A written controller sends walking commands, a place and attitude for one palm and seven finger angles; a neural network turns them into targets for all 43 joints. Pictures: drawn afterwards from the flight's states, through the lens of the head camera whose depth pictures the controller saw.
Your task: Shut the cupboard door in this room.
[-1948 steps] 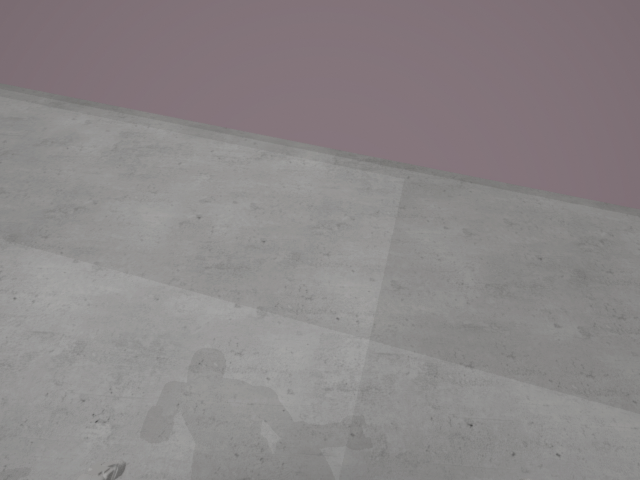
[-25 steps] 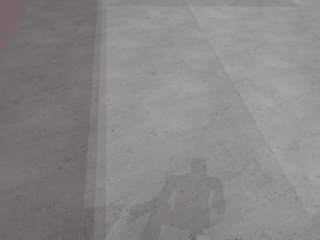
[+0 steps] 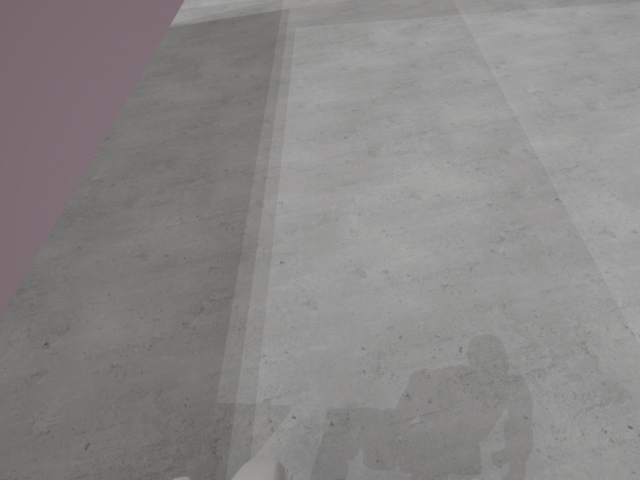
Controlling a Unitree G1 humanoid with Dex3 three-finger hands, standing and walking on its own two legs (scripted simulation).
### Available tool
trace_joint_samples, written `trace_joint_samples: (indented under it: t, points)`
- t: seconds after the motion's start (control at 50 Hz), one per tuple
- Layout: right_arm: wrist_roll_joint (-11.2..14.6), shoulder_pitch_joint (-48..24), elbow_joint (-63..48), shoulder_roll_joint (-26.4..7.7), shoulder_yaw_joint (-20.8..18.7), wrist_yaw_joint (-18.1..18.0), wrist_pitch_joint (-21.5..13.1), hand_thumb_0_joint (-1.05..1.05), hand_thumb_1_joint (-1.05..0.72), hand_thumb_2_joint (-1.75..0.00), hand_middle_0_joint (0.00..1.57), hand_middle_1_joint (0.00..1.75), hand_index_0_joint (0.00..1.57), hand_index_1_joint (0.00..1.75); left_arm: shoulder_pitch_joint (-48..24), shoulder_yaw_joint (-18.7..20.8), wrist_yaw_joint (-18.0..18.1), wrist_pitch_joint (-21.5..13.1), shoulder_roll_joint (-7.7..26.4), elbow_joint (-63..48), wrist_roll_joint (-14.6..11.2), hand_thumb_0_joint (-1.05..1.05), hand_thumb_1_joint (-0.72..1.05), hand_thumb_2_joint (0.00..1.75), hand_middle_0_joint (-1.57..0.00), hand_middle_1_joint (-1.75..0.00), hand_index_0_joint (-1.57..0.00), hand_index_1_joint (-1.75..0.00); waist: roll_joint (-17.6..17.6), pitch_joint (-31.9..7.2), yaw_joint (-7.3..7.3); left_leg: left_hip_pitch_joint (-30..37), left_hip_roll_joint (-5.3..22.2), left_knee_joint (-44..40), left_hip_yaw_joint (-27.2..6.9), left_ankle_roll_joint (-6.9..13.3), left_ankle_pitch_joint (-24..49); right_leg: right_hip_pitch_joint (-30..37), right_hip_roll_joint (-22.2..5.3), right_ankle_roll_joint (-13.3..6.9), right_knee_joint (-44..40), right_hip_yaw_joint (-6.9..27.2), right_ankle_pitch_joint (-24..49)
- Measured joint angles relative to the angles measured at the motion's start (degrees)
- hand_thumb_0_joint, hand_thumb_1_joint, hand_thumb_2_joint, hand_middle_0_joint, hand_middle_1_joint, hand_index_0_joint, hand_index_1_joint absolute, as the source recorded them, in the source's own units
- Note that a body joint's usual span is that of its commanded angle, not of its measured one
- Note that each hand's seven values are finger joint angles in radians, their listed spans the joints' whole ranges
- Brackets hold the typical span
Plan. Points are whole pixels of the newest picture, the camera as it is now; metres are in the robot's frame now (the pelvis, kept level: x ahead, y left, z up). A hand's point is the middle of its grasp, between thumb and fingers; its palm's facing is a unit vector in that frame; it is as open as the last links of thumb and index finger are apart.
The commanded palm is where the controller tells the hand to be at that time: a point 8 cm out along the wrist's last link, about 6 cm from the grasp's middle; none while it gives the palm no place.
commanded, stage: turn or walk to find it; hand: left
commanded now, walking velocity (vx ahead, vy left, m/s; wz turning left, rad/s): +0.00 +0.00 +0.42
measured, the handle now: out of the picture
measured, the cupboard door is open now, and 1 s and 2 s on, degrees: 87 87 87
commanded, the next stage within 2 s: stand and wait in 1.46 s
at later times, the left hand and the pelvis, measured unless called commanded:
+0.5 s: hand out of the picture +0.00 +0.27 -0.17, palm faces +0.27 -0.93 -0.23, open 7.4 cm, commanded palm none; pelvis +0.00 +0.05 +0.00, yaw +12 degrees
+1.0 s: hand out of the picture +0.01 +0.19 -0.15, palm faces +0.43 -0.86 -0.27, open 7.4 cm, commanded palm none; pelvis +0.02 -0.01 +0.00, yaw +25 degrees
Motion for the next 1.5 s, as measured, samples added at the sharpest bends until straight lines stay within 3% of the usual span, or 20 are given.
trace_joint_samples:
  t: [0.18,0.24,0.26,0.3,0.36,0.44,0.58,0.68,0.72,0.74,0.8,0.86,0.94,1.06,1.18,1.24,1.28,1.32,1.4,1.5]
  points:
    - [0.5,-4.2,-0.8,0.9,1.3,0.0,-0.5,0.0,-0.91,-0.9,0.19,0.3,0.2,0.29,2.8,1.1,-0.2,0.3,2.7,1.7,0.6,0.01,0.91,0.9,-0.21,-0.3,-0.2,-0.3,-2.7,1.4,2.79,7.3,1.0,-20.0,4.2,0.3,-4.0,-0.8,-2.6,1.4,2.4,-4.3,-1.3]
    - [0.6,-5.6,-2.2,1.3,1.8,0.1,-1.7,0.0,-0.91,-0.9,0.19,0.3,0.2,0.29,4.0,1.7,-0.3,0.8,4.2,2.6,0.3,0.01,0.91,0.9,-0.21,-0.3,-0.2,-0.3,-3.5,1.2,3.13,11.7,0.5,-31.2,6.2,1.2,2.7,-2.0,-3.7,2.8,6.2,-5.9,-3.2]
    - [0.5,-5.9,-2.6,1.6,1.9,0.1,-2.3,0.0,-0.91,-0.9,0.19,0.3,0.2,0.29,4.2,2.0,-0.3,1.2,4.9,3.0,0.0,0.01,0.91,0.9,-0.21,-0.3,-0.2,-0.3,-4.1,1.0,3.14,12.3,-0.1,-32.7,6.4,3.5,3.2,-3.2,-4.5,3.4,9.0,-5.4,-4.2]
    - [0.4,-6.6,-3.1,2.6,2.2,-0.1,-3.0,0.0,-0.91,-0.9,0.19,0.3,0.2,0.29,4.0,2.3,0.0,2.7,6.2,3.8,-0.2,0.01,0.91,0.9,-0.21,-0.3,-0.2,-0.3,-5.5,1.2,3.7,11.9,-0.9,-31.2,6.3,5.8,2.3,-6.7,-3.8,4.7,17.8,-0.4,-12.4]
    - [0.1,-6.4,-3.6,3.4,2.8,-0.8,-3.3,0.0,-0.91,-0.89,0.2,0.3,0.2,0.29,3.3,2.6,0.0,3.9,6.8,4.8,-0.1,0.01,0.91,0.9,-0.2,-0.3,-0.2,-0.29,-5.0,0.5,3.58,13.2,-0.6,-33.6,5.0,6.3,3.3,-11.0,-1.5,5.5,28.8,4.2,-13.3]
    - [0.2,-5.7,-3.4,4.0,3.3,-1.3,-3.5,0.0,-0.91,-0.89,0.2,0.3,0.21,0.29,1.6,2.5,-0.6,3.5,6.7,4.1,-0.2,0.01,0.91,0.9,-0.2,-0.3,-0.2,-0.29,-4.2,-0.1,3.42,15.0,-1.0,-38.4,3.1,6.5,6.2,-14.3,-0.5,6.4,34.1,7.4,-8.1]
    - [0.1,-3.4,-3.0,4.7,3.1,-1.1,-3.4,0.0,-0.91,-0.89,0.2,0.3,0.21,0.29,-1.3,2.0,-0.5,3.2,5.7,2.1,-0.4,0.01,0.91,0.9,-0.2,-0.3,-0.2,-0.29,-3.6,-0.3,2.17,15.3,-2.2,-40.9,0.7,6.2,8.0,-13.9,0.3,7.5,28.5,8.9,-6.9]
    - [-0.2,-1.5,-2.4,4.1,2.4,-1.1,-2.8,0.0,-0.91,-0.89,0.2,0.3,0.21,0.3,-3.6,1.4,-0.6,2.6,4.2,0.8,-0.7,0.01,0.91,0.9,-0.2,-0.3,-0.2,-0.29,-1.9,0.2,0.34,13.3,-2.8,-38.6,-1.6,4.9,7.4,-9.3,2.4,6.9,15.9,8.2,-7.9]
    - [-0.1,-0.5,-2.0,3.6,2.0,-1.1,-2.5,0.0,-0.91,-0.89,0.2,0.3,0.21,0.3,-4.1,1.1,-0.6,1.8,3.6,0.1,-0.9,0.01,0.91,0.9,-0.2,-0.3,-0.2,-0.29,-1.2,0.1,-0.03,11.9,-3.2,-36.5,-2.6,4.1,6.5,-5.9,3.2,6.5,7.5,7.5,-3.2]
    - [0.1,0.0,-1.8,3.3,1.8,-1.0,-2.3,0.0,-0.91,-0.89,0.2,0.3,0.21,0.29,-4.1,0.9,-0.6,1.2,3.3,-0.2,-0.8,0.01,0.91,0.9,-0.2,-0.3,-0.2,-0.3,-0.9,-0.1,0.01,10.9,-3.5,-34.7,-3.0,3.5,5.7,-4.3,3.4,5.2,3.7,7.0,-0.1]
    - [0.4,0.2,-1.1,1.8,0.8,-1.0,-1.1,0.0,-0.91,-0.89,0.2,0.3,0.21,0.29,-3.8,0.1,-0.3,0.0,1.6,-0.6,-0.3,0.01,0.91,0.9,-0.2,-0.3,-0.2,-0.3,1.1,0.4,-0.37,5.7,-4.1,-19.7,-3.1,2.8,-4.7,-3.8,3.2,0.5,4.7,4.9,-1.3]
    - [0.1,0.3,-0.4,0.8,0.1,-0.6,-0.3,0.0,-0.91,-0.89,0.2,0.3,0.2,0.29,-2.6,0.0,-0.1,0.2,0.5,-0.7,-0.3,0.01,0.91,0.9,-0.21,-0.3,-0.2,-0.3,1.3,0.2,-0.37,0.9,-3.6,-4.5,-1.4,2.0,-4.1,-2.1,2.0,-0.3,2.7,3.3,-1.4]
    - [-0.1,0.3,-0.1,0.1,-0.1,-0.1,-0.2,0.0,-0.91,-0.89,0.19,0.3,0.2,0.29,-0.9,0.0,0.1,0.0,0.0,-0.1,-0.2,0.01,0.91,0.9,-0.21,-0.3,-0.2,-0.3,0.7,0.1,-0.32,-0.7,-1.2,1.3,-0.5,0.5,-0.1,-0.3,0.9,-0.3,0.2,1.2,-0.4]
    - [0.1,-1.5,0.2,0.3,0.4,-0.1,0.2,0.0,-0.91,-0.9,0.19,0.3,0.2,0.29,1.6,0.4,0.0,-0.2,0.6,0.7,0.2,0.01,0.91,0.9,-0.21,-0.3,-0.2,-0.3,-1.0,0.5,1.06,2.2,1.0,-6.7,0.7,-0.6,-1.8,0.6,-0.7,-0.1,-0.3,-1.8,-0.7]
    - [0.6,-5.4,-1.0,0.9,1.4,-0.1,-0.6,0.0,-0.91,-0.9,0.19,0.3,0.2,0.29,3.6,1.2,-0.2,0.3,2.8,2.2,0.6,0.01,0.91,0.9,-0.21,-0.3,-0.2,-0.3,-2.8,1.4,3.15,7.4,0.8,-20.6,4.4,0.3,-3.7,-0.3,-2.3,1.2,2.5,-4.7,-2.2]
    - [0.6,-6.7,-2.5,1.2,1.9,0.0,-1.9,0.0,-0.91,-0.9,0.19,0.3,0.2,0.29,4.8,1.8,-0.2,0.9,4.4,3.1,0.3,0.01,0.91,0.9,-0.21,-0.3,-0.2,-0.3,-3.5,1.1,3.51,12.0,0.4,-31.9,6.4,1.8,3.2,-1.6,-3.4,2.7,6.6,-6.2,-4.4]
    - [0.4,-7.5,-3.2,2.2,2.1,0.0,-2.8,0.0,-0.91,-0.9,0.19,0.3,0.2,0.29,4.7,2.2,-0.1,2.0,5.8,3.9,-0.2,0.01,0.91,0.9,-0.21,-0.3,-0.2,-0.3,-5.4,1.3,3.77,11.9,-0.9,-31.5,6.6,4.9,2.6,-4.6,-4.1,4.2,14.1,-2.8,-9.7]
    - [0.3,-7.7,-3.6,2.9,2.6,-0.3,-3.3,0.0,-0.91,-0.89,0.19,0.3,0.2,0.29,4.4,2.4,0.2,3.2,6.5,4.6,-0.2,0.01,0.91,0.9,-0.2,-0.3,-0.2,-0.3,-5.7,1.1,4.1,12.4,-0.9,-31.6,6.1,6.1,1.9,-8.1,-2.5,5.0,23.1,1.6,-14.6]
    - [0.1,-6.9,-3.7,3.6,3.1,-1.3,-3.5,0.0,-0.91,-0.89,0.2,0.3,0.2,0.29,2.5,2.4,-0.4,3.7,6.5,4.8,-0.2,0.01,0.91,0.9,-0.2,-0.3,-0.2,-0.29,-4.5,0.3,3.65,14.4,-0.9,-36.1,4.0,6.4,4.4,-12.8,-0.6,6.0,32.9,6.1,-10.8]
    - [0.3,-5.3,-3.2,4.3,3.4,-1.3,-3.6,0.0,-0.91,-0.89,0.2,0.3,0.21,0.29,0.2,2.2,-0.7,3.0,6.1,3.0,-0.3,0.01,0.91,0.9,-0.2,-0.3,-0.2,-0.29,-4.0,-0.1,3.32,15.9,-1.7,-40.2,2.3,6.5,6.8,-15.0,-0.4,7.1,33.2,8.6,-6.3]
